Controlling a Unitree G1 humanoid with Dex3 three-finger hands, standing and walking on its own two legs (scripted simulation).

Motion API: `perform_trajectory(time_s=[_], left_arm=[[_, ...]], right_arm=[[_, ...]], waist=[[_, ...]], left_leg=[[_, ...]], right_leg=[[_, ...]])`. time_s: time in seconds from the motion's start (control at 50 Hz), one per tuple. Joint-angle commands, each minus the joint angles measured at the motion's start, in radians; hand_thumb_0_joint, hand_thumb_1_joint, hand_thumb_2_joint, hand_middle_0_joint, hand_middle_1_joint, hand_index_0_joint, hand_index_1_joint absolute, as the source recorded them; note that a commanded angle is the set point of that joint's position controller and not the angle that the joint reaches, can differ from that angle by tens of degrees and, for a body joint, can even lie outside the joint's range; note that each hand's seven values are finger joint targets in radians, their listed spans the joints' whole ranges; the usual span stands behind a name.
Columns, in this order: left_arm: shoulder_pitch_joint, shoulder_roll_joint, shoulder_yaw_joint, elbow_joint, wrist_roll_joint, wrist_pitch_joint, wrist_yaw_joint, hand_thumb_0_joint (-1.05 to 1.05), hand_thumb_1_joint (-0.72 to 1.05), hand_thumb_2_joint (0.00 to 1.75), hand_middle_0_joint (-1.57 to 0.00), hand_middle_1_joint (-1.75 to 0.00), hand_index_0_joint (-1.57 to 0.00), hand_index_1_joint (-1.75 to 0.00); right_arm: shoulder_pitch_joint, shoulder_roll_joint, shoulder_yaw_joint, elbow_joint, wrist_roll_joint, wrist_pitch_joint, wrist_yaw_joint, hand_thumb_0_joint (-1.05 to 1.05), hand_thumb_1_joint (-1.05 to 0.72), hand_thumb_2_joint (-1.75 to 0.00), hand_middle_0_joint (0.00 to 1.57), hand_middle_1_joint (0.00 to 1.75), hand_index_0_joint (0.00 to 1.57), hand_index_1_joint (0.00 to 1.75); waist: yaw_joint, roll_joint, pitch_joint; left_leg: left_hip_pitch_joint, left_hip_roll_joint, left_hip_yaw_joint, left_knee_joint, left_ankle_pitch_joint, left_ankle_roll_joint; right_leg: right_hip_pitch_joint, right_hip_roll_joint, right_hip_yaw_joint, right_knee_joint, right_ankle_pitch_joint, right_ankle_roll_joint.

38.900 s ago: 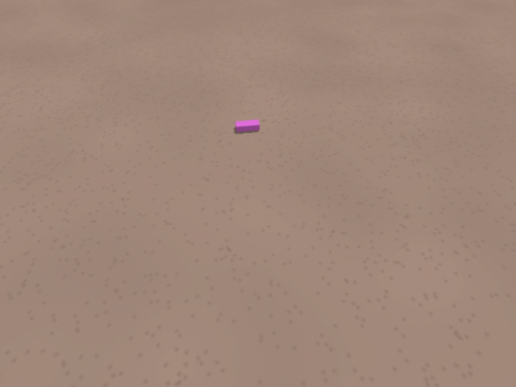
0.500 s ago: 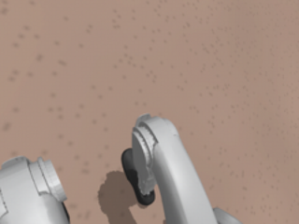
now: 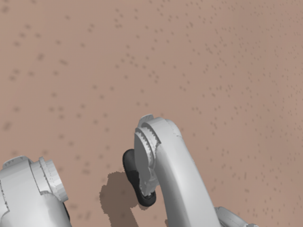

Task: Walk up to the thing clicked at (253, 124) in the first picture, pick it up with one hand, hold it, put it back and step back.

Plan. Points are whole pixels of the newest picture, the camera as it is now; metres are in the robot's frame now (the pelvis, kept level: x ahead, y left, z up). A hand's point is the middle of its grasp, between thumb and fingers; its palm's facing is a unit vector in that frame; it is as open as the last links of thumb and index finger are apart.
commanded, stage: close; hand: left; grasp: from above
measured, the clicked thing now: out of the picture +0.43 +0.34 -0.28
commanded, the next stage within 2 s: settle in 0.30 s
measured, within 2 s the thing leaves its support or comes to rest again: leaves its support in 0.72 s
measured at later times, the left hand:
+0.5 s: hand out of the picture +0.41 +0.34 -0.25, palm faces -0.38 -0.25 -0.89, open 8.9 cm
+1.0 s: hand out of the picture +0.42 +0.34 -0.20, palm faces -0.33 -0.22 -0.92, open 8.8 cm
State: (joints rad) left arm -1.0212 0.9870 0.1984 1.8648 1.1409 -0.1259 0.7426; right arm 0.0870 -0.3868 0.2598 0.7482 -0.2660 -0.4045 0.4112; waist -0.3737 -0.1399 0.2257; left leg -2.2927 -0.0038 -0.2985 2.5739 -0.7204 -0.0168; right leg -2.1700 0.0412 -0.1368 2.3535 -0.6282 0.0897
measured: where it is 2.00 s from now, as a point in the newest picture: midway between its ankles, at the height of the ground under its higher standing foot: (106, 210)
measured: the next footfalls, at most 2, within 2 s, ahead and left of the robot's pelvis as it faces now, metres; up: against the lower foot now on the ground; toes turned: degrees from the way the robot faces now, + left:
none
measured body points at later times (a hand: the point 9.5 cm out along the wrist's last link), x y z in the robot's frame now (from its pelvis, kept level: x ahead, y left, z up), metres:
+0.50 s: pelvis +0.00 +0.00 +0.00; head +0.27 +0.13 +0.34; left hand +0.42 +0.34 -0.20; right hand +0.04 -0.25 -0.04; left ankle +0.07 +0.13 -0.27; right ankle +0.13 -0.14 -0.27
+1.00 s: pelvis +0.01 +0.00 +0.02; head +0.25 +0.11 +0.38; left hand +0.43 +0.35 -0.15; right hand +0.07 -0.27 -0.05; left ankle +0.07 +0.13 -0.27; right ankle +0.13 -0.14 -0.27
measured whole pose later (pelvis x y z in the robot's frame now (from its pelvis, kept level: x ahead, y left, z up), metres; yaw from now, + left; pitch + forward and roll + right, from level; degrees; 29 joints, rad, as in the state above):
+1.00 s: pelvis +0.01 +0.00 +0.02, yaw +2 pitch +30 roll -13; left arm -0.93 0.78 0.17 1.58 1.10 -0.04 0.61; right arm 0.14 -0.36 0.13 0.78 -0.20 -0.32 0.39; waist -0.29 -0.04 0.05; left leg -2.32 0.01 -0.24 2.49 -0.71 -0.02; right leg -2.22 0.02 -0.10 2.32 -0.64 0.06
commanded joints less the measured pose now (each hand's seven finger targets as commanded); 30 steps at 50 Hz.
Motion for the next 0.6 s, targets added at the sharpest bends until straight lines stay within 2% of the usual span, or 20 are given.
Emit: perform_trajectory(time_s=[0.0, 0.02, 0.04, 0.1, 0.12, 0.2, 0.26, 0.3, 0.32, 0.36, 0.38, 0.4, 0.44, 0.5, 0.56, 0.58], left_arm=[[-0.22, 0.188, -0.012, -0.087, -0.015, -0.011, 0.032, 0.0, 0.46, 0.22, -0.85, -0.35, -0.87, -0.32], [-0.221, 0.192, -0.012, -0.092, -0.012, -0.011, 0.032, 0.0, 0.47, 0.23, -0.86, -0.34, -0.88, -0.32], [-0.222, 0.183, -0.019, -0.095, -0.02, -0.011, 0.029, 0.0, 0.49, 0.22, -0.88, -0.33, -0.9, -0.31], [-0.21, 0.216, 0.004, -0.107, -0.017, -0.013, 0.032, 0.0, 0.53, 0.23, -0.92, -0.31, -0.94, -0.29], [-0.217, 0.198, -0.007, -0.102, -0.012, -0.012, 0.028, 0.0, 0.56, 0.24, -0.95, -0.31, -0.96, -0.3], [-0.211, 0.198, -0.005, -0.096, -0.019, -0.009, 0.029, 0.0, 0.63, 0.25, -1.0, -0.31, -1.01, -0.3], [-0.193, 0.212, 0.012, -0.104, -0.017, -0.007, 0.03, 0.0, 0.65, 0.27, -1.02, -0.29, -1.03, -0.28], [-0.195, 0.189, -0.003, -0.086, -0.014, -0.006, 0.028, 0.0, 0.66, 0.26, -1.03, -0.28, -1.04, -0.28], [-0.205, 0.178, -0.02, -0.089, -0.009, -0.006, 0.023, 0.0, 0.68, 0.27, -1.05, -0.29, -1.06, -0.28], [-0.197, 0.202, -0.002, -0.093, -0.012, -0.011, 0.024, 0.0, 0.73, 0.29, -1.09, -0.29, -1.09, -0.28], [-0.212, 0.198, -0.011, -0.097, -0.011, -0.014, 0.02, 0.0, 0.77, 0.26, -1.11, -0.28, -1.12, -0.27], [-0.18, 0.202, 0.003, -0.082, -0.008, -0.013, 0.021, 0.0, 0.73, 0.27, -1.12, -0.33, -1.14, -0.31], [-0.179, 0.193, 0.004, -0.09, -0.007, -0.011, 0.021, 0.0, 0.78, 0.34, -1.16, -0.34, -1.18, -0.32], [-0.206, 0.175, -0.013, -0.098, -0.017, -0.008, 0.016, 0.0, 0.81, 0.37, -1.19, -0.37, -1.2, -0.36], [-0.208, 0.196, -0.009, -0.121, -0.013, 0.0, 0.011, 0.0, 0.84, 0.4, -1.22, -0.37, -1.23, -0.37], [-0.206, 0.215, 0.015, -0.14, -0.017, -0.001, 0.015, 0.0, 0.85, 0.42, -1.22, -0.38, -1.23, -0.37]], right_arm=[[0.192, -0.347, -0.093, 0.03, 0.007, -0.003, -0.011, 0.0, -0.89, -0.9, 0.2, 0.3, 0.2, 0.3], [0.198, -0.35, -0.1, 0.026, 0.01, -0.001, -0.013, 0.0, -0.89, -0.9, 0.2, 0.3, 0.2, 0.3], [0.18, -0.331, -0.086, 0.02, 0.009, -0.003, -0.01, 0.0, -0.88, -0.9, 0.2, 0.3, 0.2, 0.3], [0.203, -0.349, -0.096, 0.026, 0.013, 0.006, -0.019, 0.0, -0.88, -0.9, 0.2, 0.3, 0.2, 0.3], [0.207, -0.342, -0.095, 0.02, 0.009, 0.006, -0.017, 0.0, -0.89, -0.9, 0.2, 0.3, 0.2, 0.3], [0.21, -0.343, -0.091, 0.021, 0.009, 0.009, -0.023, 0.0, -0.88, -0.9, 0.2, 0.3, 0.2, 0.3], [0.214, -0.349, -0.1, 0.028, 0.012, 0.012, -0.028, 0.0, -0.88, -0.9, 0.2, 0.3, 0.2, 0.3], [0.198, -0.333, -0.088, 0.023, 0.012, 0.015, -0.026, 0.0, -0.88, -0.9, 0.2, 0.3, 0.2, 0.3], [0.202, -0.337, -0.09, 0.016, 0.008, 0.014, -0.025, 0.0, -0.88, -0.9, 0.2, 0.3, 0.2, 0.3], [0.202, -0.348, -0.095, 0.022, 0.014, 0.014, -0.029, 0.0, -0.88, -0.9, 0.2, 0.3, 0.2, 0.3], [0.201, -0.349, -0.098, 0.016, 0.012, 0.012, -0.028, 0.0, -0.88, -0.9, 0.2, 0.3, 0.2, 0.3], [0.209, -0.353, -0.1, 0.023, 0.01, 0.013, -0.027, 0.0, -0.9, -0.9, 0.2, 0.3, 0.2, 0.3], [0.211, -0.343, -0.095, 0.018, 0.008, 0.015, -0.023, 0.0, -0.9, -0.9, 0.2, 0.3, 0.2, 0.3], [0.203, -0.336, -0.093, 0.019, 0.008, 0.012, -0.023, 0.0, -0.9, -0.9, 0.2, 0.3, 0.2, 0.3], [0.216, -0.357, -0.116, 0.022, 0.013, 0.013, -0.028, 0.0, -0.9, -0.9, 0.2, 0.3, 0.2, 0.3], [0.212, -0.349, -0.114, 0.029, 0.015, 0.014, -0.027, 0.0, -0.9, -0.9, 0.2, 0.3, 0.2, 0.3]], waist=[[-0.081, 0.506, -0.602], [-0.078, 0.516, -0.605], [-0.075, 0.489, -0.589], [-0.065, 0.508, -0.63], [-0.072, 0.508, -0.628], [-0.076, 0.496, -0.615], [-0.057, 0.54, -0.635], [-0.066, 0.513, -0.607], [-0.08, 0.507, -0.592], [-0.072, 0.502, -0.583], [-0.076, 0.512, -0.569], [-0.066, 0.508, -0.577], [-0.057, 0.519, -0.609], [-0.072, 0.52, -0.602], [-0.068, 0.548, -0.612], [-0.047, 0.548, -0.627]], left_leg=[[0.466, 0.045, 0.113, -0.309, 0.17, 0.009], [0.471, 0.046, 0.112, -0.31, 0.173, 0.008], [0.453, 0.045, 0.111, -0.299, 0.159, 0.01], [0.469, 0.046, 0.116, -0.31, 0.182, 0.011], [0.47, 0.043, 0.121, -0.302, 0.198, 0.01], [0.452, 0.042, 0.127, -0.299, 0.187, 0.013], [0.483, 0.046, 0.115, -0.323, 0.196, 0.004], [0.455, 0.047, 0.107, -0.321, 0.174, 0.005], [0.45, 0.044, 0.116, -0.311, 0.164, 0.009], [0.451, 0.046, 0.11, -0.321, 0.139, 0.009], [0.449, 0.044, 0.114, -0.321, 0.13, 0.009], [0.459, 0.045, 0.11, -0.33, 0.148, 0.007], [0.474, 0.044, 0.11, -0.328, 0.195, 0.002], [0.485, 0.046, 0.109, -0.323, 0.178, 0.002], [0.486, 0.043, 0.122, -0.33, 0.164, 0.005], [0.494, 0.046, 0.115, -0.334, 0.17, 0.001]], right_leg=[[0.307, 0.021, -0.15, -0.184, 0.195, -0.09], [0.303, 0.021, -0.149, -0.186, 0.197, -0.091], [0.296, 0.016, -0.149, -0.18, 0.188, -0.087], [0.331, 0.023, -0.143, -0.195, 0.207, -0.091], [0.325, 0.02, -0.144, -0.186, 0.22, -0.091], [0.324, 0.023, -0.144, -0.196, 0.213, -0.09], [0.315, 0.021, -0.149, -0.186, 0.208, -0.097], [0.3, 0.018, -0.154, -0.177, 0.199, -0.095], [0.301, 0.019, -0.15, -0.184, 0.196, -0.092], [0.288, 0.017, -0.151, -0.191, 0.17, -0.092], [0.278, 0.016, -0.149, -0.186, 0.162, -0.093], [0.292, 0.017, -0.151, -0.189, 0.172, -0.094], [0.301, 0.018, -0.151, -0.177, 0.207, -0.096], [0.291, 0.015, -0.151, -0.181, 0.204, -0.092], [0.297, 0.018, -0.143, -0.191, 0.193, -0.096], [0.289, 0.013, -0.146, -0.183, 0.191, -0.096]])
